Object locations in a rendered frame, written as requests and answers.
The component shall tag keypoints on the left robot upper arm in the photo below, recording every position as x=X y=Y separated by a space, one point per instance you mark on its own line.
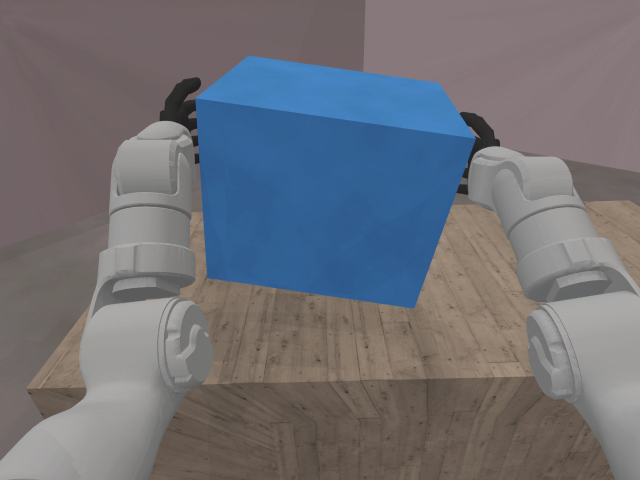
x=138 y=361

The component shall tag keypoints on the pedestal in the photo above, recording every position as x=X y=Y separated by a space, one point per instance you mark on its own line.
x=313 y=387

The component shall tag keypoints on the robot left hand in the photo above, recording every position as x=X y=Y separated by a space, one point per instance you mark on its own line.
x=177 y=111

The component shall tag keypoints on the robot left forearm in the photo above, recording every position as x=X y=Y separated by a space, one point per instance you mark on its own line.
x=150 y=209

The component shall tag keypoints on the right robot upper arm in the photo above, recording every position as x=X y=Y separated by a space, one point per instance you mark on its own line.
x=587 y=351

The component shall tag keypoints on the robot right forearm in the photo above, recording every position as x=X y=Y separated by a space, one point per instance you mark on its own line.
x=559 y=252

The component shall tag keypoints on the robot right hand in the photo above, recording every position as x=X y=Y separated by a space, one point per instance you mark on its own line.
x=487 y=139

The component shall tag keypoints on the carton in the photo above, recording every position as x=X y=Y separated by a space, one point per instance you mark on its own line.
x=325 y=180

